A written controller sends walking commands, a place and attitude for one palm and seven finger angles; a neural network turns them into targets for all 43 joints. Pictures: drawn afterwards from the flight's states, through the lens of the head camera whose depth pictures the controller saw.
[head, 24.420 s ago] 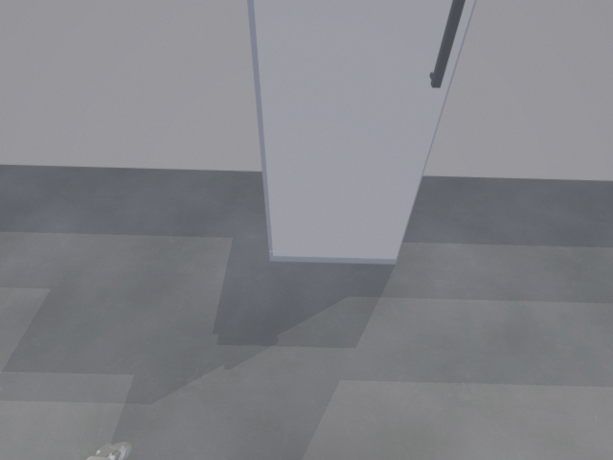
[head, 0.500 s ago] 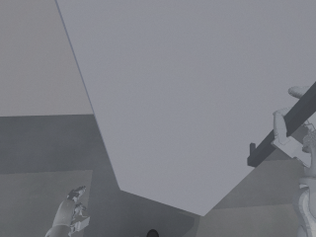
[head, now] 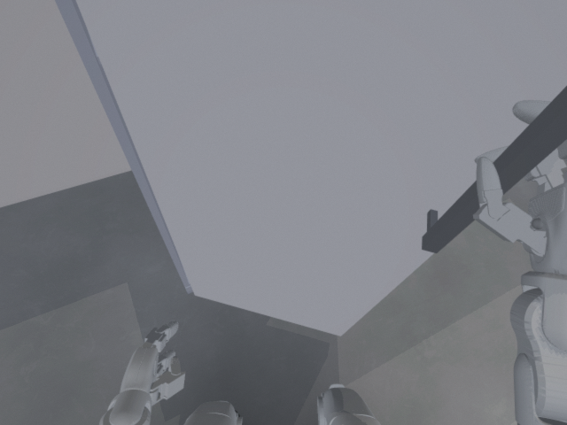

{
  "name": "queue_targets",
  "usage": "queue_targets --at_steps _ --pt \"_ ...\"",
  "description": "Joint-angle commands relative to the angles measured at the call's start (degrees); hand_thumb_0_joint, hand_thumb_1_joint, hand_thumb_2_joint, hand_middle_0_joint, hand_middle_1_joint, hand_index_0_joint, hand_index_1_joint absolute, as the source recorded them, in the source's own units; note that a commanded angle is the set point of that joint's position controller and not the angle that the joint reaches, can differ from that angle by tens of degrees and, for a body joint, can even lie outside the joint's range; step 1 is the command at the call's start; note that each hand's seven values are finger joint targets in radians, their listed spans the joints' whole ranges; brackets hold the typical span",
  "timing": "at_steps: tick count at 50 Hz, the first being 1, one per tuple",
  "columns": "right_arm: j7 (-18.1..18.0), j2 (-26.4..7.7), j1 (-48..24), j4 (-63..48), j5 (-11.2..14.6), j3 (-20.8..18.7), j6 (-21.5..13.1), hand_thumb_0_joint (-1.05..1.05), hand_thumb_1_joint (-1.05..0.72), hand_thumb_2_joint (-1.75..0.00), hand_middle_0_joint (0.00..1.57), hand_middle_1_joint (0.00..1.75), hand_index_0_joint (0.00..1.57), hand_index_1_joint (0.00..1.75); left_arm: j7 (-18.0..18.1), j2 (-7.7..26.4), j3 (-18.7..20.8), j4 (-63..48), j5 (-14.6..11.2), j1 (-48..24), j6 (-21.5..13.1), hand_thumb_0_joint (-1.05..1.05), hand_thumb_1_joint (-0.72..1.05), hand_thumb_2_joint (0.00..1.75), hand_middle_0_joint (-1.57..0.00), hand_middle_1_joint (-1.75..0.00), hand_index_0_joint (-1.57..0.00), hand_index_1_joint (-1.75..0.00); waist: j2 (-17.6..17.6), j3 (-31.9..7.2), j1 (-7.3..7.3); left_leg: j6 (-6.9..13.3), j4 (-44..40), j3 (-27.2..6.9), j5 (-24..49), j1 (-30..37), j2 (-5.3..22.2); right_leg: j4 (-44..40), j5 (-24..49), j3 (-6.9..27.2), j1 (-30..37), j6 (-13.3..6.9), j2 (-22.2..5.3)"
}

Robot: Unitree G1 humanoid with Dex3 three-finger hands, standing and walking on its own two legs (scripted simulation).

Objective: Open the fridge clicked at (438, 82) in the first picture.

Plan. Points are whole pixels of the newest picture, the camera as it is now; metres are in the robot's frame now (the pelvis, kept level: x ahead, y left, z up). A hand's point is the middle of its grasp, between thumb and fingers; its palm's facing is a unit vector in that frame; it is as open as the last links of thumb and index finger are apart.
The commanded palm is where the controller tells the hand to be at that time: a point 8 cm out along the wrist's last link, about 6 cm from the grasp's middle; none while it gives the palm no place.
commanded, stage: walk backward, drawing the door open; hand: right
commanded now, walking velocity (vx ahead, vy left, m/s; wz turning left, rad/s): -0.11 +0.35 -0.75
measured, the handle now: (504, 156) +0.36 -0.16 +0.22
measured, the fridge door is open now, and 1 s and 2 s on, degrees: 40 78 80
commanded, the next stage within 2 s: stop walking and hold the door back in 1.04 s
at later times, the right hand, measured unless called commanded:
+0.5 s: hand (443, 337) +0.19 -0.07 +0.21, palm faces +0.44 +0.86 -0.25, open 7.8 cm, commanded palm +0.14 -0.11 +0.20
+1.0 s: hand out of the picture +0.08 +0.04 +0.21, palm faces +0.70 +0.67 -0.23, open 7.9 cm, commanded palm +0.02 +0.02 +0.20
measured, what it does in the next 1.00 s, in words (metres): steps to the left, turning right: right foot, then left foot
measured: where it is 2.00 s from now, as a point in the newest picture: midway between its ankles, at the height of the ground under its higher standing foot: outside the picture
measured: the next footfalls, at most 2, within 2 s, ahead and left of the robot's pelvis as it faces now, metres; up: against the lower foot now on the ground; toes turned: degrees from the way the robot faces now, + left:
right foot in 0.26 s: -0.06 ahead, -0.05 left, +0.00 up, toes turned -19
left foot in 0.56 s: +0.08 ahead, +0.32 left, +0.00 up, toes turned -20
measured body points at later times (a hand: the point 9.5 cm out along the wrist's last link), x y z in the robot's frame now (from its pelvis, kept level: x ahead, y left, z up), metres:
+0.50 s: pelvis -0.06 +0.17 +0.00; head +0.01 +0.16 +0.44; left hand +0.16 +0.29 -0.11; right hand +0.16 -0.12 +0.22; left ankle +0.05 +0.30 -0.70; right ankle -0.10 -0.03 -0.73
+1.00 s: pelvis -0.07 +0.36 +0.01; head -0.02 +0.30 +0.45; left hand +0.21 +0.42 -0.08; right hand +0.04 +0.00 +0.22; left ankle +0.06 +0.43 -0.65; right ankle -0.13 +0.24 -0.73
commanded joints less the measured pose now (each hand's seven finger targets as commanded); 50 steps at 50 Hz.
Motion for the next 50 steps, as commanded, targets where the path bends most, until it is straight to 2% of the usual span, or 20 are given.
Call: queue_targets --at_steps 1,7,11,12,13,14,16,21,25,26,27,28,31,34,39,40,41,42,45,50 --pt "-0.31 -9.45 -10.25 -20.49 -0.7 -6.13 -7.74 0.0 -0.9 -0.9 0.45 1.4 0.45 1.4 1.73 2.55 1.13 -11.35 1.06 -4.58 -2.42 0.0 0.9 0.9 -0.2 -0.3 -0.2 -0.3 13.84 -24.76 -2.51 7.59 -6.06 -2.58 43.17 19.29 16.96 14.29 -1.52 -10.03 -4.86 0.34 0.99" --pt "-0.65 -7.13 -11.7 -20.47 -0.58 -2.23 -6.44 0.0 -0.9 -0.9 0.45 1.4 0.45 1.4 2.84 3.4 1.23 -14.17 1.53 -2.09 -1.85 0.0 0.9 0.9 -0.2 -0.3 -0.2 -0.3 14.42 -24.55 -2.91 9.07 -8.23 -2.56 39.05 17.55 17.72 -9.83 -1.62 -15.31 3.04 -1.48 0.24" --pt "-1.18 -6.33 -14.78 -21.46 -0.49 0.79 -5.91 0.0 -0.9 -0.9 0.45 1.4 0.45 1.4 2.78 4.85 1.81 -14.82 1.27 2.75 -1.98 0.0 0.9 0.9 -0.2 -0.3 -0.2 -0.3 5.64 -28.18 1.0 5.19 5.09 2.05 34.86 9.18 12.78 -32.34 17.07 -14.59 18.84 -2.17 -1.13" --pt "-1.17 -5.7 -16.1 -20.87 -0.57 1.88 -6.13 0.0 -0.9 -0.9 0.45 1.4 0.45 1.4 2.87 6.35 2.62 -15.23 1.26 3.21 -2.17 0.0 0.9 0.9 -0.2 -0.3 -0.2 -0.3 -1.19 -28.32 2.34 1.38 15.67 4.77 22.89 -4.77 8.36 -37.66 32.39 -3.49 31.09 -5.25 -8.24" --pt "-0.3 -5.07 -16.56 -20.59 -0.6 2.74 -6.95 0.0 -0.9 -0.9 0.45 1.4 0.45 1.4 2.55 8.19 3.46 -15.75 1.82 1.35 -2.67 0.0 0.9 0.9 -0.2 -0.3 -0.2 -0.3 -12.39 -25.41 0.48 -3.97 25.55 2.91 -8.63 -22.15 0.4 -39.6 62.31 20.13 39.86 -12.1 -25.57" --pt "0.59 -6.22 -15.63 -17.34 -3.16 1.69 -7.74 0.0 -0.9 -0.9 0.45 1.4 0.45 1.4 1.78 8.35 3.47 -14.73 2.26 2.63 -2.24 0.0 0.9 0.9 -0.2 -0.3 -0.2 -0.3 -9.37 -23.95 -0.33 -5.55 33.33 -3.45 -19.71 -27.28 1.16 -37.31 74.4 27.78 42.97 -17.62 -32.16" --pt "2.17 -9.76 -22.74 -24.43 -3.06 -0.73 -8.01 0.0 -0.9 -0.9 0.45 1.4 0.45 1.4 0.69 7.05 2.68 -14.71 1.47 -2.87 -2.59 0.0 0.9 0.9 -0.2 -0.3 -0.2 -0.3 -1.34 -21.13 -0.21 -3.79 35.75 -7.83 -14.61 -30.14 2.81 -35.0 67.34 19.62 37.36 -15.5 -28.32" --pt "2.21 -3.85 -18.32 -14.96 -1.23 1.53 -5.38 0.0 -0.9 -0.9 0.45 1.4 0.45 1.4 0.08 8.01 3.58 -11.28 -0.15 -0.39 -3.29 0.0 0.9 0.9 -0.2 -0.3 -0.2 -0.3 -8.34 -21.35 -1.01 -4.46 16.24 -4.27 -2.02 -4.24 0.65 -34.36 44.05 -2.11 19.34 -7.55 -15.6" --pt "1.21 -6.84 -19.98 -13.83 -0.37 -1.31 -5.03 0.0 -0.9 -0.9 0.45 1.4 0.45 1.4 -0.13 7.52 2.27 -13.17 -1.68 -2.67 -3.13 0.0 0.9 0.9 -0.2 -0.3 -0.2 -0.3 -9.41 -22.72 -1.48 -6.37 0.44 1.02 -0.72 12.27 -1.86 -32.02 23.24 -1.88 9.85 -6.98 -12.33" --pt "0.9 -8.48 -20.84 -14.26 -0.42 -2.33 -5.35 0.0 -0.9 -0.9 0.45 1.4 0.45 1.4 -0.22 6.37 1.74 -12.88 -2.0 -2.61 -2.93 0.0 0.9 0.9 -0.2 -0.3 -0.2 -0.3 -3.21 -23.58 -1.72 -6.18 -7.33 0.23 3.55 15.5 0.39 -26.37 16.63 -3.55 8.48 -5.22 -8.15" --pt "0.36 -13.04 -20.58 -14.93 -0.68 -5.61 -5.42 0.0 -0.9 -0.9 0.45 1.4 0.45 1.4 -0.09 4.17 1.27 -12.68 -2.2 -2.13 -2.59 0.0 0.9 0.9 -0.2 -0.3 -0.2 -0.3 14.82 -23.92 -1.71 -3.2 -15.17 -5.97 6.7 15.29 8.96 -11.49 1.22 -10.45 5.85 -2.09 0.53" --pt "-0.01 -17.11 -18.43 -15.86 -0.89 -9.42 -5.21 0.0 -0.9 -0.9 0.45 1.4 0.45 1.4 0.49 3.44 1.43 -13.37 -1.55 -5.25 -2.26 0.0 0.9 0.9 -0.2 -0.3 -0.2 -0.3 29.03 -23.7 -3.75 3.38 -17.15 -16.32 9.9 9.68 20.04 9.0 -8.25 -9.64 -0.34 -1.51 3.77" --pt "-0.4 -15.75 -16.31 -18.84 -0.56 -10.45 -5.56 0.0 -0.9 -0.9 0.45 1.4 0.45 1.4 1.2 4.52 1.35 -11.97 -1.0 -6.47 -1.02 0.0 0.9 0.9 -0.2 -0.3 -0.2 -0.3 17.74 -22.73 -2.67 7.94 -12.35 -9.85 12.1 8.37 20.36 22.87 -4.44 -8.54 -3.72 -0.5 -0.83" --pt "-0.82 -9.92 -13.32 -16.62 0.6 -6.42 -5.54 0.0 -0.9 -0.9 0.45 1.4 0.45 1.4 1.79 3.5 0.29 -12.21 -0.28 -6.41 -0.05 0.0 0.9 0.9 -0.2 -0.3 -0.2 -0.3 13.9 -21.4 -2.23 7.72 -8.51 0.69 24.15 11.71 18.18 5.04 -3.42 -12.15 0.7 -0.27 -1.75" --pt "-0.8 -7.77 -14.44 -17.28 0.86 -2.07 -4.94 0.0 -0.9 -0.9 0.45 1.4 0.45 1.4 2.88 5.79 1.38 -12.76 0.43 -0.73 -1.13 0.0 0.9 0.9 -0.2 -0.3 -0.2 -0.3 9.27 -23.36 -0.25 4.94 -1.41 2.46 18.85 3.83 15.04 -25.94 8.93 -14.48 15.72 -1.89 -1.24" --pt "-0.71 -7.01 -16.73 -18.53 0.67 -0.44 -5.03 0.0 -0.9 -0.9 0.45 1.4 0.45 1.4 2.81 6.37 1.55 -13.5 0.41 0.83 -1.36 0.0 0.9 0.9 -0.2 -0.3 -0.2 -0.3 3.17 -24.79 1.39 2.65 8.98 4.62 13.35 -3.92 11.85 -34.01 16.83 -8.99 24.18 -3.3 -5.16" --pt "-0.37 -6.45 -18.65 -19.26 0.41 0.75 -5.7 0.0 -0.9 -0.9 0.45 1.4 0.45 1.4 2.74 8.88 2.47 -14.73 0.72 0.01 -2.02 0.0 0.9 0.9 -0.2 -0.3 -0.2 -0.3 -10.8 -22.4 0.7 -2.24 21.49 5.13 -7.54 -21.7 4.02 -39.32 39.93 14.56 33.37 -8.53 -20.69" --pt "0.6 -7.76 -19.71 -18.23 -1.26 0.89 -6.37 0.0 -0.9 -0.9 0.45 1.4 0.45 1.4 2.1 8.52 2.14 -13.2 1.13 0.35 -2.28 0.0 0.9 0.9 -0.2 -0.3 -0.2 -0.3 -11.84 -22.68 -0.85 -4.48 30.34 -2.12 -18.23 -26.12 1.64 -39.77 61.43 28.29 35.36 -13.72 -30.98" --pt "1.96 -12.46 -27.07 -22.63 -2.28 -3.13 -6.89 0.0 -0.9 -0.9 0.45 1.4 0.45 1.4 0.78 8.3 3.17 -12.56 0.19 -1.8 -2.98 0.0 0.9 0.9 -0.2 -0.3 -0.2 -0.3 -4.71 -21.98 -0.35 -4.71 35.16 -7.02 -10.88 -27.23 2.55 -35.64 56.8 17.78 33.6 -13.2 -25.3" --pt "1.9 -7.21 -19.34 -14.26 -0.55 -1.36 -4.08 0.0 -0.9 -0.9 0.45 1.4 0.45 1.4 0.17 8.55 3.55 -10.63 -0.81 0.66 -3.08 0.0 0.9 0.9 -0.2 -0.3 -0.2 -0.3 -10.7 -23.24 -1.15 -4.94 17.05 -3.65 -1.41 -7.31 0.05 -35.03 42.02 -0.54 22.51 -7.08 -15.09"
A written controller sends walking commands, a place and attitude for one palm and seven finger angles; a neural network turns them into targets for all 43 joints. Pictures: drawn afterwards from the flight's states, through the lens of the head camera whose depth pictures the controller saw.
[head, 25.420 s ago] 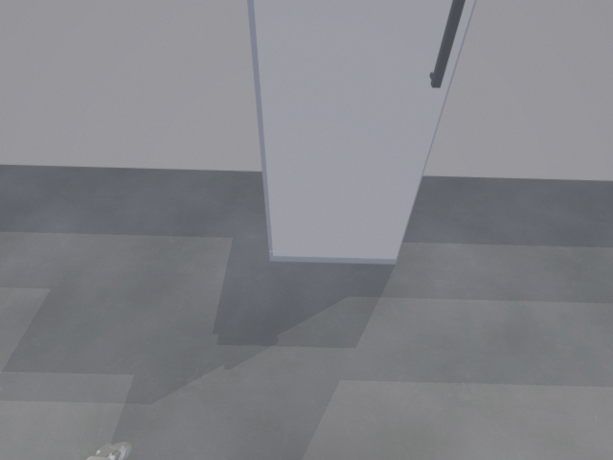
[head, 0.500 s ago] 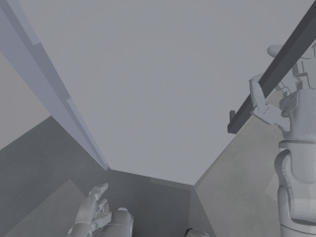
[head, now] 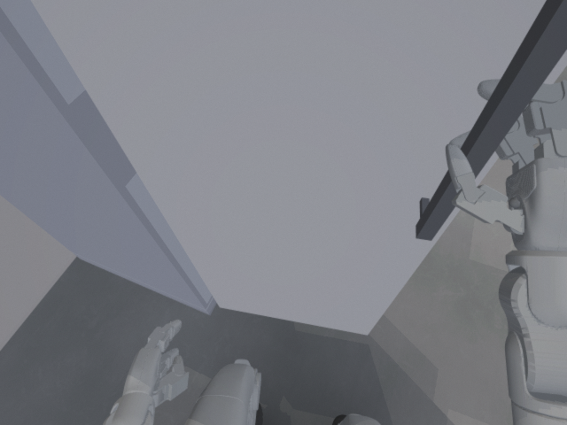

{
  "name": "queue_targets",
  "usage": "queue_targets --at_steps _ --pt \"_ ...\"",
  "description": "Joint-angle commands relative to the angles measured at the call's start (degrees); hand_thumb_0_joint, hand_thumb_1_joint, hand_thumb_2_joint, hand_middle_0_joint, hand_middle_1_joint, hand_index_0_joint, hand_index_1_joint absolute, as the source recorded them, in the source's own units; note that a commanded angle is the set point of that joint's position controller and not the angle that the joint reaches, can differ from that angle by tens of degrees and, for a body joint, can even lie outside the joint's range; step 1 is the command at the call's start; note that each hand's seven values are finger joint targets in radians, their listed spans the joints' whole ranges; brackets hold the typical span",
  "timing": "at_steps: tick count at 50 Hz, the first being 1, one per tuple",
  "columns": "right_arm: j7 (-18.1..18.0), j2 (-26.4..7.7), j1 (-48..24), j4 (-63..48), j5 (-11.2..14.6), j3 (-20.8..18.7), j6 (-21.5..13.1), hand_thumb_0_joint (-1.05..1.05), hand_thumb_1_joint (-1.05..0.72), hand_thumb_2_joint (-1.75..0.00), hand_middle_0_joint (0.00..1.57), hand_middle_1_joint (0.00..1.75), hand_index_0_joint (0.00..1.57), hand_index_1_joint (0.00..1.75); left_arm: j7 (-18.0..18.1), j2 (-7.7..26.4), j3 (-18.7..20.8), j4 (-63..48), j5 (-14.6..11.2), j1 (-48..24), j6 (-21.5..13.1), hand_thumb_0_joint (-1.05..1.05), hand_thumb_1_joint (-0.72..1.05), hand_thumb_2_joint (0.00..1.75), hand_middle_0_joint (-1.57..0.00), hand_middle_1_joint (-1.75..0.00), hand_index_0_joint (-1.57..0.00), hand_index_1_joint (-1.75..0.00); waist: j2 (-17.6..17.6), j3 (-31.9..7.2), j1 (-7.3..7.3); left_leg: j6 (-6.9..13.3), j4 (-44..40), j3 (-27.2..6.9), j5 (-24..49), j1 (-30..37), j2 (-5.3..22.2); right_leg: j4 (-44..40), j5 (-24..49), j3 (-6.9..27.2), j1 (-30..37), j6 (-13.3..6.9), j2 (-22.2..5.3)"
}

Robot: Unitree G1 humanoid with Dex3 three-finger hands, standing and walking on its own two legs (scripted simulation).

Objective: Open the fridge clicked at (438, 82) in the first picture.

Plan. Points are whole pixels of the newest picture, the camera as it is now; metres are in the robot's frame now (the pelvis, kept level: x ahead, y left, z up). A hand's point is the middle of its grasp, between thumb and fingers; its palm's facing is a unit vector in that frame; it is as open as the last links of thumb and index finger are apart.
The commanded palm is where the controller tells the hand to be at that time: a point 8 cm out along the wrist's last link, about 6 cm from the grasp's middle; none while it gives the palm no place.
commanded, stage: walk backward, drawing the door open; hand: right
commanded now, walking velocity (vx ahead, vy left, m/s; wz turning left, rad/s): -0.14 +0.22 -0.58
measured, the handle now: (473, 136) +0.38 -0.16 +0.22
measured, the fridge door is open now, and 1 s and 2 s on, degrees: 78 80 83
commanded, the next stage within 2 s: stop walking and hold the door back in 0.04 s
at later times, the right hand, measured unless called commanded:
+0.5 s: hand (444, 232) +0.27 -0.11 +0.21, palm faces +0.37 +0.90 -0.23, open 6.3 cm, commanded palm +0.27 -0.19 +0.18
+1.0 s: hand (445, 182) +0.32 -0.12 +0.21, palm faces +0.38 +0.91 -0.18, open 5.4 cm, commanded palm +0.29 -0.20 +0.18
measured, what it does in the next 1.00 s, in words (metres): steps to the left: left foot, then right foot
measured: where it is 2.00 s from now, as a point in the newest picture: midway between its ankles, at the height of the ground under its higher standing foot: outside the picture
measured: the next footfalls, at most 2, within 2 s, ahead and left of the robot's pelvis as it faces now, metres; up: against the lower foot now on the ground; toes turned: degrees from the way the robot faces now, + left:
left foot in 0.16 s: +0.06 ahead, +0.24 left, +0.00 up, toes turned -3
right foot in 0.56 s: -0.11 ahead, +0.01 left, +0.00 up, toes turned -19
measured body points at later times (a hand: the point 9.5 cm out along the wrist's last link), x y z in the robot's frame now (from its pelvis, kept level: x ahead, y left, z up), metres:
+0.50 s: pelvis -0.09 +0.14 +0.00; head -0.07 +0.13 +0.45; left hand +0.14 +0.37 -0.09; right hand +0.25 -0.16 +0.22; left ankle +0.02 +0.24 -0.74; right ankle -0.13 +0.02 -0.71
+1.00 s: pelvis -0.13 +0.14 -0.01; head -0.09 +0.16 +0.44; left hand -0.05 +0.41 -0.14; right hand +0.30 -0.17 +0.22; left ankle -0.08 +0.23 -0.74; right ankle -0.14 +0.01 -0.68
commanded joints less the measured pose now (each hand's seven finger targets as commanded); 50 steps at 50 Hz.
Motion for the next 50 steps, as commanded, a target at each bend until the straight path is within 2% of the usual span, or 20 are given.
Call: queue_targets --at_steps 1,5,6,7,8,9,14,22,26,27,29,31,34,39,40,41,42,43,45,50 --pt "-0.54 -4.88 -14.46 -15.71 1.12 -5.0 -5.8 0.0 -0.9 -0.9 0.45 1.4 0.45 1.4 0.04 9.43 3.35 -7.13 -1.33 -1.86 -2.71 0.0 0.9 0.9 -0.2 -0.3 -0.2 -0.3 -14.87 -23.62 -0.37 -0.31 -13.61 -1.78 2.47 13.15 0.59 -7.58 18.94 7.36 8.74 -6.1 -10.55" --pt "-1.56 -6.62 -13.65 -13.87 1.91 -7.23 -5.81 0.0 -0.9 -0.9 0.45 1.4 0.45 1.4 -0.03 9.0 2.27 -8.73 -1.91 -4.83 -2.29 0.0 0.9 0.9 -0.2 -0.3 -0.2 -0.3 -12.53 -22.63 -1.28 -1.4 -31.07 1.25 2.66 28.22 -0.56 -4.45 3.09 9.02 -1.6 -5.76 -8.92" --pt "-1.91 -9.13 -14.36 -14.31 1.79 -8.87 -6.01 0.0 -0.9 -0.9 0.45 1.4 0.45 1.4 -0.05 7.7 1.73 -8.41 -2.18 -4.21 -2.05 0.0 0.9 0.9 -0.2 -0.3 -0.2 -0.3 -3.92 -23.85 -1.47 -0.59 -39.36 -0.25 7.66 31.17 2.79 2.61 -3.56 5.34 -2.82 -3.53 -3.47" --pt "-2.39 -13.4 -14.25 -15.62 1.47 -11.37 -5.85 0.0 -0.9 -0.9 0.45 1.4 0.45 1.4 -0.01 5.19 1.04 -8.82 -2.39 -4.64 -1.31 0.0 0.9 0.9 -0.2 -0.3 -0.2 -0.3 15.68 -23.04 -1.59 3.55 -45.65 -8.27 10.42 31.74 14.07 20.03 -19.08 -3.34 -9.86 0.09 5.57" --pt "-3.02 -13.89 -11.01 -4.41 1.18 -12.96 -4.68 0.0 -0.9 -0.9 0.45 1.4 0.45 1.4 1.03 5.64 1.36 -8.22 -2.2 -6.0 -1.5 0.0 0.9 0.9 -0.2 -0.3 -0.2 -0.3 24.9 -22.25 -3.05 8.77 -45.15 -17.79 18.35 26.13 23.14 39.87 -25.47 -0.95 -15.71 -0.05 7.14" --pt "-3.97 -13.61 -12.08 2.37 1.13 -13.68 -3.46 0.0 -0.9 -0.9 0.45 1.4 0.45 1.4 1.42 6.59 0.97 -6.81 -1.49 -4.64 -1.45 0.0 0.9 0.9 -0.2 -0.3 -0.2 -0.3 15.07 -21.0 -2.43 10.25 -44.04 -18.13 24.05 23.5 26.22 46.3 -24.32 3.69 -17.94 -0.09 6.17" --pt "-4.79 -17.35 -31.7 19.21 1.28 -13.15 -5.69 0.0 -0.9 -0.9 0.45 1.4 0.45 1.4 3.3 8.94 0.37 -2.36 -0.55 -4.16 0.92 0.0 0.9 0.9 -0.2 -0.3 -0.2 -0.3 10.08 -20.07 -1.32 7.72 -38.78 -8.64 30.37 26.88 22.15 40.2 -9.91 1.72 -17.19 1.07 4.59" --pt "-4.29 -17.25 -50.62 38.69 0.95 -7.48 -6.82 0.0 -0.9 -0.9 0.45 1.4 0.45 1.4 2.17 12.03 1.37 -2.93 -0.91 -1.13 2.93 0.0 0.9 0.9 -0.2 -0.3 -0.2 -0.3 16.17 -22.26 -3.97 7.89 -46.78 -13.14 -0.69 27.23 24.16 14.57 -14.77 -3.54 -8.03 -1.08 6.38" --pt "-3.81 -15.33 -60.67 48.01 0.36 -4.12 -7.99 0.0 -0.9 -0.9 0.45 1.4 0.45 1.4 2.19 12.32 0.97 -0.91 -1.23 2.02 3.09 0.0 0.9 0.9 -0.2 -0.3 -0.2 -0.3 11.81 -25.64 -1.77 5.76 -42.9 -6.67 -7.46 22.5 18.51 -5.42 -12.01 -7.9 6.31 -3.12 8.21" --pt "-3.5 -16.21 -62.21 50.21 0.46 -4.74 -8.88 0.0 -0.9 -0.9 0.45 1.4 0.45 1.4 2.59 13.36 1.32 -1.0 -1.25 2.97 2.91 0.0 0.9 0.9 -0.2 -0.3 -0.2 -0.3 5.89 -25.63 -0.99 3.87 -37.54 -3.36 -9.47 18.13 13.81 -10.46 -11.98 -6.52 11.21 -4.66 6.61" --pt "-3.14 -12.18 -69.42 50.02 1.59 -1.66 -10.41 0.0 -0.9 -0.9 0.45 1.4 0.45 1.4 3.04 15.96 1.41 -3.5 -1.64 1.21 1.88 0.0 0.9 0.9 -0.2 -0.3 -0.2 -0.3 -23.37 -19.24 -0.77 0.81 -12.12 8.74 -10.87 4.1 2.05 -20.79 -21.41 18.07 10.14 -12.23 -12.56" --pt "-3.06 -14.5 -77.65 53.75 0.07 -2.33 -9.66 0.0 -0.9 -0.9 0.45 1.4 0.45 1.4 2.63 13.17 0.66 -1.78 -2.64 2.38 1.46 0.0 0.9 0.9 -0.2 -0.3 -0.2 -0.3 -12.09 -20.24 -0.63 2.06 0.26 -0.71 -6.77 -2.19 4.35 -17.78 -7.78 21.27 12.02 -15.84 -15.78" --pt "-1.92 -17.9 -76.37 64.8 0.16 -5.07 -8.67 0.0 -0.9 -0.9 0.45 1.4 0.45 1.4 3.49 15.06 1.05 0.31 -3.38 6.89 1.17 0.0 0.9 0.9 -0.2 -0.3 -0.2 -0.3 0.2 -21.67 -1.39 1.23 -8.31 0.23 -1.31 1.97 4.35 -11.62 -0.86 11.89 13.05 -14.0 -11.98" --pt "-0.19 -16.96 -80.34 73.7 0.1 -3.99 -8.52 0.0 -0.9 -0.9 0.45 1.4 0.45 1.4 4.01 15.45 -0.19 2.71 -2.44 8.25 -0.64 0.0 0.9 0.9 -0.2 -0.3 -0.2 -0.3 -8.84 -24.23 -1.31 1.76 -29.12 4.01 1.21 19.89 0.95 -3.39 5.16 3.19 6.75 -9.0 -8.3" --pt "-0.25 -18.45 -79.91 75.66 0.07 -4.8 -8.64 0.0 -0.9 -0.9 0.45 1.4 0.45 1.4 4.03 15.61 -0.19 3.09 -2.44 8.04 -0.82 0.0 0.9 0.9 -0.2 -0.3 -0.2 -0.3 -5.83 -25.07 -1.69 2.61 -33.24 1.23 1.56 28.09 2.16 0.71 2.85 2.27 0.53 -7.7 -7.28" --pt "-0.75 -22.78 -79.79 77.49 -0.51 -7.56 -8.78 0.0 -0.9 -0.9 0.45 1.4 0.45 1.4 4.12 15.6 0.32 3.65 -2.47 8.34 -0.87 0.0 0.9 0.9 -0.2 -0.3 -0.2 -0.3 2.37 -26.34 -1.76 5.17 -38.01 -7.51 -1.58 36.45 7.84 9.08 -0.98 -1.11 -8.0 -5.59 -3.81" --pt "-1.08 -26.24 -79.26 78.41 -0.84 -9.64 -8.74 0.0 -0.9 -0.9 0.45 1.4 0.45 1.4 4.37 14.03 0.74 3.23 -2.48 9.0 -0.68 0.0 0.9 0.9 -0.2 -0.3 -0.2 -0.3 16.94 -25.48 -1.43 10.87 -43.2 -24.83 -2.37 40.92 18.98 20.82 -13.38 -5.3 -18.55 -2.08 2.96" --pt "-1.52 -30.44 -76.94 77.67 -1.32 -13.35 -8.23 0.0 -0.9 -0.9 0.45 1.4 0.45 1.4 4.64 15.18 1.62 2.65 -2.36 8.18 -1.29 0.0 0.9 0.9 -0.2 -0.3 -0.2 -0.3 17.52 -22.79 -2.5 13.76 -45.68 -30.45 4.67 39.27 24.83 30.28 -20.14 -0.22 -23.15 -1.47 3.54" --pt "-0.87 -28.48 -76.17 78.2 -1.04 -11.85 -6.72 0.0 -0.9 -0.9 0.45 1.4 0.45 1.4 3.93 14.96 1.34 4.04 -2.66 9.27 -2.4 0.0 0.9 0.9 -0.2 -0.3 -0.2 -0.3 14.24 -24.0 -1.11 11.68 -42.35 -23.29 5.04 37.72 21.94 33.71 -17.32 3.48 -21.99 -1.6 2.09" --pt "-0.27 -33.29 -72.14 81.35 -0.81 -16.15 -7.88 0.0 -0.9 -0.9 0.45 1.4 0.45 1.4 4.01 15.35 -0.27 4.71 -1.78 9.16 -2.58 0.0 0.9 0.9 -0.2 -0.3 -0.2 -0.3 11.4 -21.33 -0.31 8.98 -41.57 -8.43 13.38 30.54 16.15 27.29 -8.45 -2.4 -15.1 -0.68 2.39"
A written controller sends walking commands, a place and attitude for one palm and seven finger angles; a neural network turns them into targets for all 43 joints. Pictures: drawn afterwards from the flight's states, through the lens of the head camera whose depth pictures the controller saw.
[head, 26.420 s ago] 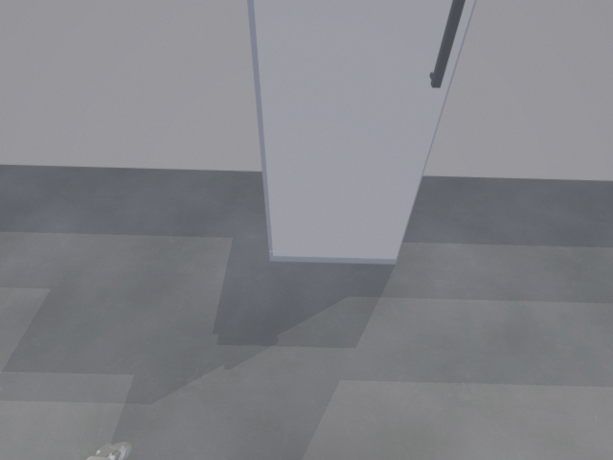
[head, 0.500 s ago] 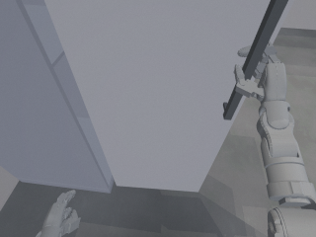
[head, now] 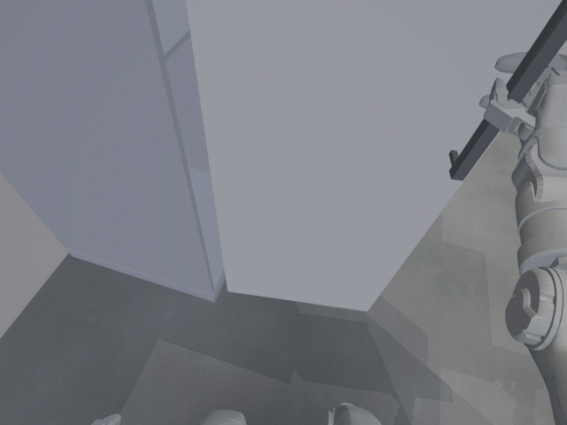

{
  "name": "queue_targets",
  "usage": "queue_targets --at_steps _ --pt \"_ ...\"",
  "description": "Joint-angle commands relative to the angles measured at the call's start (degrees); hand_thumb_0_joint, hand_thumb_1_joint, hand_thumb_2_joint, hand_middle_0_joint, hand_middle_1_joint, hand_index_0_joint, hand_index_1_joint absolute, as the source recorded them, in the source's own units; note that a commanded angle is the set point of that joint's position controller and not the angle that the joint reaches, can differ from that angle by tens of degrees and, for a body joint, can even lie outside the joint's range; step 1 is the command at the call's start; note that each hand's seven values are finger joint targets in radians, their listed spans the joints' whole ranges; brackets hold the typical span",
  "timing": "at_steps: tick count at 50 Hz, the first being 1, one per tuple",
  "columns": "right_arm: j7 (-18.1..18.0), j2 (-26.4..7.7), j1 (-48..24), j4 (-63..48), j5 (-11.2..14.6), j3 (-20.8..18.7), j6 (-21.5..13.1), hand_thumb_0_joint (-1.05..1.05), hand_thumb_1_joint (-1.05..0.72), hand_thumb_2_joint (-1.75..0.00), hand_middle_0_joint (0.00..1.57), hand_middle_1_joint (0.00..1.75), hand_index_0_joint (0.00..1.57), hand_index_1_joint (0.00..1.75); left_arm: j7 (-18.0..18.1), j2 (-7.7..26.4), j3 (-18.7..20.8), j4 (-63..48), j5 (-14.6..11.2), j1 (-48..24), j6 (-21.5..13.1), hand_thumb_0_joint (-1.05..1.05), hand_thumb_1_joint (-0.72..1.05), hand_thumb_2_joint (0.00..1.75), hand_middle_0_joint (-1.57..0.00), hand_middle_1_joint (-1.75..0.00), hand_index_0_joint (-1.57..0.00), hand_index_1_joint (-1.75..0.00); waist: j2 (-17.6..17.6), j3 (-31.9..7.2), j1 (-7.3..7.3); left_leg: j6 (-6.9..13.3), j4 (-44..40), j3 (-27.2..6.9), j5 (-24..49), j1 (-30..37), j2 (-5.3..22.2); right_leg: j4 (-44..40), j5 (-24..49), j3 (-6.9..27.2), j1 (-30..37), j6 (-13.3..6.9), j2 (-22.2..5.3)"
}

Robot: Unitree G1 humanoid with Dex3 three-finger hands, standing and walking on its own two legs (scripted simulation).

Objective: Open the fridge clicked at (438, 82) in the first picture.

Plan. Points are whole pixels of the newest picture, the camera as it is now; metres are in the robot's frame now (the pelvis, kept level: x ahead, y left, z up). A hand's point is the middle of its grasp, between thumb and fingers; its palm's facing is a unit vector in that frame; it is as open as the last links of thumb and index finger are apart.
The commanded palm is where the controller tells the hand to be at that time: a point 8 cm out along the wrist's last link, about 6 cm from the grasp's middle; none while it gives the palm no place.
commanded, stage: stop walking and hold the door back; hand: right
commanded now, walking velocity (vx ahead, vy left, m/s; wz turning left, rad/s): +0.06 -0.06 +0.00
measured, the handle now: (508, 85) +0.54 -0.20 +0.22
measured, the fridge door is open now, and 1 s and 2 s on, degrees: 80 83 81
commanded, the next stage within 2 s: loosen the grip on the handle in 1.14 s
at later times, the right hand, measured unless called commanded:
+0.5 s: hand (498, 111) +0.50 -0.18 +0.21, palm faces +0.08 +0.98 -0.20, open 5.9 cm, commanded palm +0.46 -0.27 +0.19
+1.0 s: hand (502, 126) +0.47 -0.18 +0.21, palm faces +0.04 +0.98 -0.21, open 6.2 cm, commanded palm +0.45 -0.27 +0.19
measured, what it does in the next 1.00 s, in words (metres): steps on the spot: right foot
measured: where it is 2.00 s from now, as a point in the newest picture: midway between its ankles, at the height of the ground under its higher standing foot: outside the picture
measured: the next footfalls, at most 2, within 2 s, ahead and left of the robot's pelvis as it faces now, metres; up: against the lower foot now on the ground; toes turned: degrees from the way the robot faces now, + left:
right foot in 0.22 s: +0.09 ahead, -0.16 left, +0.00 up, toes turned +2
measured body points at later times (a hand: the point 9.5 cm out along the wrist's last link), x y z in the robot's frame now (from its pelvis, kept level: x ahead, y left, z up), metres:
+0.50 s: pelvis +0.03 -0.05 +0.00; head +0.08 -0.03 +0.44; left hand +0.13 +0.20 -0.12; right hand +0.49 -0.24 +0.22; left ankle +0.02 +0.08 -0.74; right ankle +0.05 -0.16 -0.73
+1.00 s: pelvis +0.02 -0.06 +0.00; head +0.05 -0.06 +0.45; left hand +0.10 +0.22 -0.10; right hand +0.47 -0.24 +0.22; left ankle +0.02 +0.07 -0.74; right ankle +0.05 -0.17 -0.73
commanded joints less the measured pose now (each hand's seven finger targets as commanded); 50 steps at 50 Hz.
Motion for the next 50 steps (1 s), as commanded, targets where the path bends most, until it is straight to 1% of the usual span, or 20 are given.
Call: queue_targets --at_steps 1,3,8,9,13,14,15,17,19,22,24,26,28,30,32,35,38,41,43,50 --pt "-1.31 -24.35 -19.64 -9.24 0.07 -6.81 -2.59 0.0 -0.9 -0.9 0.45 1.4 0.45 1.4 0.39 7.05 1.52 -7.53 0.51 -0.08 -3.08 0.0 0.9 0.9 -0.2 -0.3 -0.2 -0.3 12.55 -18.08 -5.48 3.94 -12.44 -8.77 7.26 12.69 13.78 -6.64 3.22 -1.63 -2.04 0.22 -1.91" --pt "-1.06 -20.93 -20.96 -11.73 0.26 -4.42 -3.02 0.0 -0.9 -0.9 0.45 1.4 0.45 1.4 0.52 6.7 1.49 -8.14 0.8 -0.18 -3.4 0.0 0.9 0.9 -0.2 -0.3 -0.2 -0.3 12.58 -18.65 -5.68 3.8 -11.49 -7.39 7.4 11.53 12.59 -13.83 4.61 -3.67 2.63 0.19 -1.44" --pt "-0.92 -18.69 -18.53 -15.81 0.83 -4.27 -3.71 0.0 -0.9 -0.9 0.45 1.4 0.45 1.4 0.32 7.62 2.63 -8.97 0.96 -0.23 -2.92 0.0 0.9 0.9 -0.2 -0.3 -0.2 -0.3 11.95 -20.1 -5.62 1.92 -8.85 -5.89 6.78 8.22 10.05 -27.19 13.65 -5.08 14.03 0.46 -0.24" --pt "-0.6 -16.5 -18.87 -17.37 1.33 -2.36 -3.76 0.0 -0.9 -0.9 0.45 1.4 0.45 1.4 0.3 8.09 3.03 -8.83 0.53 -0.43 -2.67 0.0 0.9 0.9 -0.2 -0.3 -0.2 -0.3 9.71 -19.85 -5.06 0.96 -7.19 -5.27 6.48 6.99 9.31 -31.13 16.77 -3.82 17.0 0.23 -0.78" --pt "-0.15 -13.66 -15.07 -20.68 1.38 -2.88 -4.53 0.0 -0.9 -0.9 0.45 1.4 0.45 1.4 -0.74 9.23 3.53 -11.4 0.09 -1.57 -1.42 0.0 0.9 0.9 -0.2 -0.3 -0.2 -0.3 -3.86 -21.97 -6.33 -2.93 2.82 -0.74 5.54 3.77 -0.9 -34.28 35.66 6.63 19.69 -4.89 -10.94" --pt "0.2 -13.77 -15.59 -25.22 1.27 -1.93 -5.15 0.0 -0.9 -0.9 0.45 1.4 0.45 1.4 -0.77 8.24 3.01 -11.82 0.55 -2.92 -1.38 0.0 0.9 0.9 -0.2 -0.3 -0.2 -0.3 -10.89 -22.07 -6.18 -3.04 6.1 -0.05 2.87 3.39 -0.34 -35.37 39.15 8.31 19.08 -6.3 -12.52" --pt "0.18 -14.04 -16.81 -28.79 0.69 -2.01 -6.13 0.0 -0.9 -0.9 0.45 1.4 0.45 1.4 -1.11 7.71 2.89 -12.35 0.96 -2.56 -1.48 0.0 0.9 0.9 -0.2 -0.3 -0.2 -0.3 -10.19 -21.78 -6.19 -2.86 6.2 -0.27 -4.94 2.81 -0.65 -35.88 42.06 10.77 18.87 -7.05 -14.12" --pt "0.11 -11.73 -10.98 -31.25 0.36 -1.37 -6.54 0.0 -0.9 -0.9 0.45 1.4 0.45 1.4 -1.69 7.53 3.11 -13.44 1.15 -2.63 -1.45 0.0 0.9 0.9 -0.2 -0.3 -0.2 -0.3 -8.2 -21.97 -6.88 -2.36 2.23 -0.67 -6.29 4.63 -0.53 -33.86 37.8 8.48 17.43 -6.75 -13.77" --pt "-0.21 -13.02 -6.23 -34.81 0.6 -2.66 -6.36 0.0 -0.9 -0.9 0.45 1.4 0.45 1.4 -1.66 7.47 3.11 -14.12 0.8 -2.7 -1.13 0.0 0.9 0.9 -0.2 -0.3 -0.2 -0.3 -3.8 -24.0 -6.78 -1.84 -3.35 -2.02 7.48 9.61 1.35 -29.53 33.72 4.7 16.09 -4.3 -10.34" --pt "-1.77 -21.35 6.94 -39.72 0.72 -11.6 -5.71 0.0 -0.9 -0.9 0.45 1.4 0.45 1.4 -1.17 5.8 3.24 -16.11 0.34 -3.22 0.31 0.0 0.9 0.9 -0.2 -0.3 -0.2 -0.3 11.83 -28.09 -6.7 2.28 -3.79 -10.27 36.38 20.94 11.49 -22.03 18.42 -2.05 6.92 0.6 -3.27" --pt "-1.54 -17.77 8.87 -42.54 1.65 -9.39 -4.67 0.0 -0.9 -0.9 0.45 1.4 0.45 1.4 -0.84 4.72 2.41 -16.32 0.43 -5.15 0.94 0.0 0.9 0.9 -0.2 -0.3 -0.2 -0.3 14.73 -27.11 -7.04 3.96 -3.45 -10.89 45.32 24.35 13.34 -20.26 4.6 -0.32 2.25 0.44 -1.29" --pt "-1.44 -16.62 9.36 -47.9 2.03 -9.15 -4.45 0.0 -0.9 -0.9 0.45 1.4 0.45 1.4 -0.89 3.54 1.47 -17.06 0.51 -6.24 1.08 0.0 0.9 0.9 -0.2 -0.3 -0.2 -0.3 14.68 -25.87 -6.99 2.79 -2.5 -7.88 43.04 23.07 12.22 -24.34 5.5 -0.04 3.56 0.04 -1.55" --pt "-1.71 -16.19 11.64 -49.34 2.43 -9.54 -4.39 0.0 -0.9 -0.9 0.45 1.4 0.45 1.4 -0.4 3.79 1.51 -16.69 0.81 -6.74 1.27 0.0 0.9 0.9 -0.2 -0.3 -0.2 -0.3 13.94 -25.61 -6.6 0.56 -1.38 -4.85 38.9 19.52 9.18 -28.99 17.9 -0.2 9.49 -0.31 -2.07" --pt "-1.78 -14.47 13.27 -51.88 2.52 -8.5 -4.25 0.0 -0.9 -0.9 0.45 1.4 0.45 1.4 -0.39 4.38 1.85 -17.07 0.8 -7.36 1.64 0.0 0.9 0.9 -0.2 -0.3 -0.2 -0.3 6.49 -25.85 -6.6 -2.25 0.39 -1.91 32.33 13.67 4.86 -30.58 40.01 0.93 17.6 -1.26 -5.36" --pt "-1.7 -11.78 12.3 -54.72 2.09 -5.65 -4.79 0.0 -0.9 -0.9 0.45 1.4 0.45 1.4 -0.92 4.31 1.35 -17.05 0.99 -8.15 1.92 0.0 0.9 0.9 -0.2 -0.3 -0.2 -0.3 -4.05 -25.55 -6.26 -3.03 1.94 -0.48 22.49 7.29 1.49 -30.3 51.58 5.21 22.37 -2.66 -8.68" --pt "-1.66 -8.6 11.84 -56.19 1.98 -2.57 -4.78 0.0 -0.9 -0.9 0.45 1.4 0.45 1.4 -1.64 4.63 1.63 -17.24 1.28 -8.62 2.32 0.0 0.9 0.9 -0.2 -0.3 -0.2 -0.3 -6.13 -22.79 -6.57 -2.53 1.41 -0.26 3.41 5.02 -0.78 -32.31 48.91 7.84 20.52 -4.64 -11.65" --pt "-2.61 -12.94 11.8 -51.67 1.69 -5.96 -4.24 0.0 -0.9 -0.9 0.45 1.4 0.45 1.4 -1.02 5.07 1.92 -16.91 1.17 -8.23 2.96 0.0 0.9 0.9 -0.2 -0.3 -0.2 -0.3 -1.46 -21.72 -6.97 -1.97 -3.59 -2.35 9.52 9.91 2.28 -31.42 31.35 4.5 12.66 -3.27 -8.99" --pt "-3.17 -14.46 11.14 -50.06 1.85 -6.1 -3.74 0.0 -0.9 -0.9 0.45 1.4 0.45 1.4 -0.47 4.52 2.08 -16.48 0.79 -6.84 3.42 0.0 0.9 0.9 -0.2 -0.3 -0.2 -0.3 5.69 -24.34 -6.1 -0.3 -5.05 -5.62 21.0 12.26 7.67 -27.52 24.25 -0.17 11.78 -0.84 -4.62" --pt "-3.34 -15.47 8.99 -46.65 1.92 -6.31 -3.38 0.0 -0.9 -0.9 0.45 1.4 0.45 1.4 -0.03 4.42 1.97 -15.73 0.71 -7.08 3.65 0.0 0.9 0.9 -0.2 -0.3 -0.2 -0.3 7.78 -23.75 -6.12 0.14 -7.22 -6.88 17.96 10.3 9.17 -26.54 17.85 -0.2 11.42 -0.65 -3.09" --pt "-3.03 -14.97 2.39 -38.88 1.78 -3.79 -3.66 0.0 -0.9 -0.9 0.45 1.4 0.45 1.4 0.87 5.61 1.86 -14.15 0.57 -6.13 3.85 0.0 0.9 0.9 -0.2 -0.3 -0.2 -0.3 1.71 -22.35 -6.13 -2.67 -6.57 -2.99 7.98 6.87 4.2 -32.17 23.48 3.02 14.15 -2.46 -6.39"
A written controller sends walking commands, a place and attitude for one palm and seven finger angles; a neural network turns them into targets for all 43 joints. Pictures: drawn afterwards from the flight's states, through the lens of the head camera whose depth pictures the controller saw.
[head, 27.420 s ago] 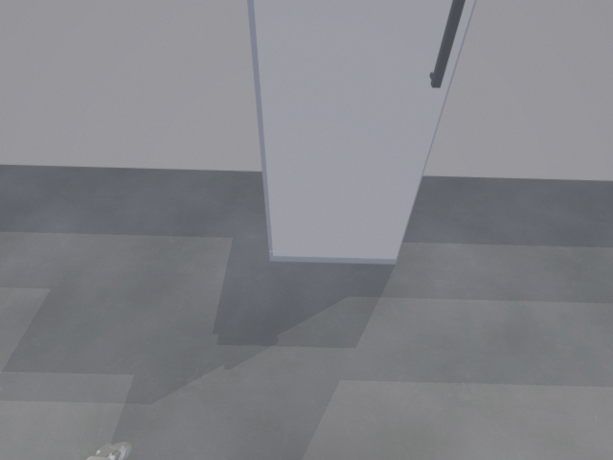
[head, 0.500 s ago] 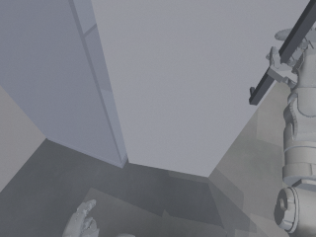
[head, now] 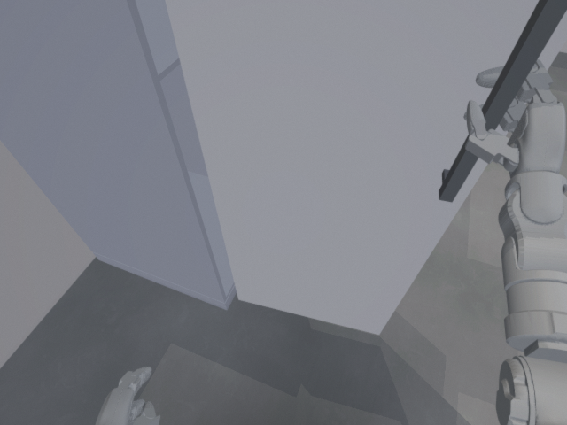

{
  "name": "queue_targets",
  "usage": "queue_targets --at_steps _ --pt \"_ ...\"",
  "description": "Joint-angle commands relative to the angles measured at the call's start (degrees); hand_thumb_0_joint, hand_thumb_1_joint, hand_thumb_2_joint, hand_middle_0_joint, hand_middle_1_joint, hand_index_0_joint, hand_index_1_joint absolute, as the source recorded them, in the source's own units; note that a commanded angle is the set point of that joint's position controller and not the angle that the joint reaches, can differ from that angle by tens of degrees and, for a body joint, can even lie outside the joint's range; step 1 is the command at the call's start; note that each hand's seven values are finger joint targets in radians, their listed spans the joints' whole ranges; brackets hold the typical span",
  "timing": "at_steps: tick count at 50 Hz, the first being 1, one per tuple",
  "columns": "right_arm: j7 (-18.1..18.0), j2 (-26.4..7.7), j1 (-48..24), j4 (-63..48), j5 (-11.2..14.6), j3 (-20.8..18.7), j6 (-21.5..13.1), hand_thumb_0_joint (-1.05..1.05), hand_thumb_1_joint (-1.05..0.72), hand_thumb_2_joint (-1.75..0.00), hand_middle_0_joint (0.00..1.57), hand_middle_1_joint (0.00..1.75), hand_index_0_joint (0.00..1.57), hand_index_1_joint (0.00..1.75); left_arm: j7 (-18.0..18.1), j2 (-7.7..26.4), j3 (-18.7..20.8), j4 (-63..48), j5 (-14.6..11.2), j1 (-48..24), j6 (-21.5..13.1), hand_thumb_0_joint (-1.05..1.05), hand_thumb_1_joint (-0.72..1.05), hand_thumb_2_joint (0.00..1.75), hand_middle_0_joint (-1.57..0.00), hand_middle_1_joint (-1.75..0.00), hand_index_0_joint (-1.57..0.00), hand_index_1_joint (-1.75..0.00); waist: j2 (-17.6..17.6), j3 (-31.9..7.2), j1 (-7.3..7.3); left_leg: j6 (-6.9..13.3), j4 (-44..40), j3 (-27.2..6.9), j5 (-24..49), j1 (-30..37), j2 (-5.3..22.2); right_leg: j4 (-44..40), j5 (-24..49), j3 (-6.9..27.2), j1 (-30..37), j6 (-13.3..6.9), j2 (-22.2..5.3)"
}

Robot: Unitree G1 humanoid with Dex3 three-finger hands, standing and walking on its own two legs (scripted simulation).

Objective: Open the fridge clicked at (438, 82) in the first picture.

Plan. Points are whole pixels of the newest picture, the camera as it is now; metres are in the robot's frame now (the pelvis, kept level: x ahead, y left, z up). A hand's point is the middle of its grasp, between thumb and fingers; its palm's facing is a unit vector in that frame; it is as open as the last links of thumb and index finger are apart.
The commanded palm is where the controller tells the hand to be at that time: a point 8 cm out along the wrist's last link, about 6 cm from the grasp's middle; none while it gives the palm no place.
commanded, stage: stop walking and hold the door back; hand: right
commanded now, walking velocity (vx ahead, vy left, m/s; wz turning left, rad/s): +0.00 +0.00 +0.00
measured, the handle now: (491, 102) +0.48 -0.19 +0.22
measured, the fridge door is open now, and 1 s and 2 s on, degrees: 83 81 81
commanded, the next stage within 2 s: loosen the grip on the handle in 0.14 s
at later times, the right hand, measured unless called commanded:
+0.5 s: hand (482, 128) +0.45 -0.18 +0.21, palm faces +0.18 +0.96 -0.19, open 9.6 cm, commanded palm +0.41 -0.23 +0.21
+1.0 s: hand (490, 136) +0.45 -0.19 +0.20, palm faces +0.19 +0.96 -0.19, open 14.6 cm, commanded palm +0.41 -0.25 +0.21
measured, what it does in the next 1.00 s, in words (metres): stands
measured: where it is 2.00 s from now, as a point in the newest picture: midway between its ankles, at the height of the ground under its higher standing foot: outside the picture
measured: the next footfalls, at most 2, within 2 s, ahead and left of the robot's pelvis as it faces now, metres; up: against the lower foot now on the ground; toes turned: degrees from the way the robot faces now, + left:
none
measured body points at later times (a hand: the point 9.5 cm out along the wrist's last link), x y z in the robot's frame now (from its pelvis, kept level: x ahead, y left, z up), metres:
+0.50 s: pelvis -0.03 +0.01 +0.00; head -0.01 +0.01 +0.45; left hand +0.04 +0.29 -0.11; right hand +0.43 -0.23 +0.22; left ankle +0.02 +0.13 -0.73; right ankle +0.02 -0.11 -0.73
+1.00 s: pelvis +0.02 +0.02 +0.00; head +0.04 +0.02 +0.45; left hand +0.14 +0.28 -0.10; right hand +0.43 -0.24 +0.21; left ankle +0.02 +0.13 -0.73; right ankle +0.02 -0.11 -0.73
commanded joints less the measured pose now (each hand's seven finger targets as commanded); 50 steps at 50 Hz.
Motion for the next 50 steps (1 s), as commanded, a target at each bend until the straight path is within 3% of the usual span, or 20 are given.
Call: queue_targets --at_steps 1,11,12,13,14,15,16,17,18,21,24,30,31,32,36,38,43,44,46,50 --pt "-2.6 -19.52 -20.55 -3.12 0.23 -10.22 -0.94 0.0 -0.9 -0.9 0.45 1.4 0.45 1.4 0.78 8.57 3.06 -6.42 -0.26 -0.48 -2.19 0.0 0.9 0.9 -0.2 -0.3 -0.2 -0.3 -0.17 -18.06 -4.3 0.11 -4.27 -2.84 8.5 7.86 4.12 -4.58 15.16 5.85 4.53 -1.04 -5.41" --pt "-2.73 -23.57 -20.14 -0.49 0.08 -12.78 -1.13 0.0 -0.9 -0.9 0.45 1.4 0.45 1.4 0.95 8.9 3.14 -6.24 -0.45 0.39 -2.35 0.0 0.9 0.9 -0.2 -0.3 -0.2 -0.3 4.52 -17.89 -4.47 1.48 -7.65 -5.44 4.16 8.71 7.18 -3.17 8.95 4.35 2.12 -0.12 -3.31" --pt "0.79 -38.16 -69.77 -10.48 -7.05 -16.23 -3.18 0.0 -0.9 -0.9 0.45 1.4 0.45 1.4 -0.97 6.66 5.77 -6.76 1.04 3.09 -5.89 0.0 0.9 0.9 -0.2 -0.3 -0.2 -0.3 9.08 -15.47 -4.15 2.96 -7.99 -5.6 13.29 11.68 4.85 -1.29 7.04 -2.25 0.38 -0.51 -1.72" --pt "4.18 -23.78 -53.23 16.89 -7.71 -10.19 1.83 0.0 -0.78 -0.84 0.45 1.4 0.45 1.4 -2.34 9.99 5.62 -4.98 1.37 3.77 -9.27 0.0 0.9 0.9 -0.2 -0.3 -0.2 -0.3 3.71 -30.69 1.84 4.81 -0.07 0.04 16.66 4.82 -1.77 -10.42 14.53 0.9 5.2 -0.72 2.26" --pt "4.74 -19.21 -45.11 8.33 -2.68 -7.54 1.32 0.0 -0.66 -0.78 0.45 1.4 0.45 1.4 -2.34 10.87 6.45 -5.06 -0.38 7.35 -9.83 0.0 0.9 0.9 -0.2 -0.3 -0.2 -0.3 -2.5 -31.69 -0.4 4.51 -0.19 2.2 10.31 2.32 -1.78 -8.2 16.82 1.74 11.64 1.38 1.02" --pt "5.33 -16.28 -33.29 15.58 -3.16 -10.98 1.94 0.0 -0.54 -0.73 0.45 1.4 0.45 1.4 -2.43 10.42 5.71 -3.05 -0.18 8.24 -9.35 0.0 0.9 0.9 -0.2 -0.3 -0.2 -0.3 -1.73 -28.6 -1.49 3.98 -0.74 1.61 6.68 -2.41 -2.2 -7.19 12.74 3.1 11.2 1.51 1.24" --pt "6.07 -14.86 -38.67 11.28 -1.37 -8.61 -0.43 0.0 -0.42 -0.67 0.45 1.4 0.45 1.4 -2.6 10.22 4.47 -3.77 -0.01 4.92 -9.44 0.0 0.9 0.9 -0.2 -0.3 -0.2 -0.3 -8.41 -24.12 -1.49 3.3 -2.65 0.22 3.07 -4.75 -1.47 -7.65 5.32 2.89 10.88 1.31 1.49" --pt "5.32 -18.24 -37.59 11.2 -0.95 -11.55 -1.97 0.0 -0.3 -0.61 0.45 1.4 0.45 1.4 -2.74 10.26 4.54 -3.72 0.48 4.94 -9.83 0.0 0.9 0.9 -0.2 -0.3 -0.2 -0.3 -8.81 -22.4 -2.44 3.66 -3.22 -0.61 0.26 -4.27 -1.17 -8.3 -0.64 3.28 9.6 0.94 1.42" --pt "4.76 -16.71 -37.38 11.77 -1.76 -9.13 -3.56 0.0 -0.17 -0.55 0.45 1.4 0.45 1.4 -3.04 9.64 4.0 -4.43 0.63 4.12 -10.18 0.0 0.9 0.9 -0.2 -0.3 -0.2 -0.3 -8.51 -18.4 -2.05 3.74 -3.32 -0.92 -2.22 -5.29 -1.12 -8.77 -5.56 3.28 5.82 0.48 1.6" --pt "2.74 -12.88 -37.34 9.38 -3.33 -4.77 -8.54 0.0 0.19 -0.37 0.45 1.4 0.45 1.4 -3.95 9.82 4.38 -5.65 0.74 4.88 -10.83 0.0 0.9 0.9 -0.2 -0.3 -0.2 -0.3 0.42 -15.25 -0.57 3.34 -3.07 -1.14 -6.62 -7.43 -1.43 -7.72 -9.22 3.31 1.93 -0.85 1.23" --pt "2.31 -16.95 -34.6 8.27 -2.41 -7.98 -11.3 0.0 0.55 -0.2 0.42 1.37 0.42 1.37 -3.8 10.84 4.55 -6.47 0.64 4.85 -10.6 0.0 0.9 0.9 -0.2 -0.3 -0.2 -0.3 5.4 -18.14 -1.47 2.87 -2.72 -2.36 -8.73 -5.14 -1.23 -6.19 -8.49 2.27 0.55 -1.53 1.59" --pt "4.43 -18.98 -36.35 3.16 -1.19 -7.84 -9.46 0.0 0.55 -0.2 0.34 1.27 0.34 1.27 -2.7 10.26 4.39 -6.32 -0.59 5.13 -10.19 0.0 0.9 0.9 -0.2 -0.3 -0.2 -0.3 -0.86 -21.58 -1.96 2.45 -3.3 -4.58 -7.18 -2.54 -0.93 -5.3 -5.83 1.21 1.3 -1.78 2.11" --pt "4.63 -16.71 -36.4 2.78 -0.66 -6.31 -8.61 0.0 0.55 -0.2 0.33 1.25 0.33 1.25 -2.54 9.77 4.23 -6.08 -0.69 5.2 -10.23 0.0 0.9 0.9 -0.2 -0.3 -0.2 -0.3 -1.16 -21.06 -1.42 2.41 -3.22 -4.24 -5.65 -2.78 -1.05 -5.14 -4.74 1.2 2.06 -1.76 2.04" --pt "4.52 -20.3 -35.3 2.48 -0.35 -9.57 -8.29 0.0 0.55 -0.2 0.32 1.23 0.32 1.23 -2.32 10.12 4.35 -5.52 -0.6 5.61 -10.13 0.0 0.9 0.9 -0.2 -0.3 -0.2 -0.3 -1.15 -21.09 -2.22 2.48 -3.25 -4.12 -3.79 -1.9 -1.12 -4.87 -2.61 1.43 1.98 -1.74 1.98" --pt "5.0 -16.23 -31.92 -0.46 1.58 -7.63 -5.58 0.0 0.55 -0.2 0.26 1.17 0.26 1.17 -1.91 9.3 4.12 -5.28 -0.91 5.79 -9.74 0.0 0.9 0.9 -0.2 -0.3 -0.2 -0.3 -0.53 -20.97 -2.12 2.18 -3.06 -3.55 3.95 0.35 -1.15 -4.25 4.14 1.09 2.87 -1.73 2.11" --pt "4.93 -16.17 -29.08 -3.84 2.13 -8.69 -4.7 0.0 0.55 -0.2 0.25 1.15 0.25 1.15 -2.01 9.21 4.32 -5.61 -0.82 5.8 -9.63 0.0 0.9 0.9 -0.2 -0.3 -0.2 -0.3 -1.64 -23.84 -3.2 2.28 -2.08 -3.12 9.16 2.08 -1.23 -3.81 8.58 1.07 4.54 -1.64 2.36" --pt "4.53 -13.86 -24.01 -9.47 1.72 -7.85 -3.3 0.0 0.55 -0.2 0.25 1.15 0.25 1.15 -2.52 8.54 4.42 -6.52 -0.66 5.5 -9.09 0.0 0.9 0.9 -0.2 -0.3 -0.2 -0.3 0.3 -24.45 -3.59 1.97 -0.47 -2.07 16.94 3.27 -1.44 -2.94 15.04 1.12 5.82 -1.72 2.44" --pt "4.47 -14.66 -21.95 -9.77 1.92 -9.01 -3.17 0.0 0.55 -0.2 0.25 1.15 0.25 1.15 -2.44 8.58 4.43 -6.8 -0.6 5.37 -8.97 0.0 0.9 0.9 -0.2 -0.3 -0.2 -0.3 0.95 -23.65 -4.1 2.09 -0.3 -1.99 18.07 3.77 -1.5 -2.59 16.26 1.03 5.55 -1.87 2.34" --pt "4.38 -15.12 -24.55 -10.49 1.5 -8.57 -2.69 0.0 0.55 -0.2 0.25 1.15 0.25 1.15 -2.36 8.52 4.18 -6.54 -0.78 5.24 -8.45 0.0 0.9 0.9 -0.2 -0.3 -0.2 -0.3 1.47 -23.01 -3.09 1.69 -0.57 -2.1 17.51 3.14 -1.39 -2.79 15.05 1.09 5.44 -1.81 2.4" --pt "5.33 -18.21 -23.27 -12.34 1.28 -11.55 -2.32 0.0 0.55 -0.2 0.25 1.15 0.25 1.15 -1.85 8.11 4.16 -6.9 -0.64 4.62 -7.68 0.0 0.9 0.9 -0.2 -0.3 -0.2 -0.3 -0.24 -25.88 -3.97 1.81 0.3 -2.46 21.12 5.6 -1.36 -2.3 18.06 0.87 6.39 -1.92 2.62"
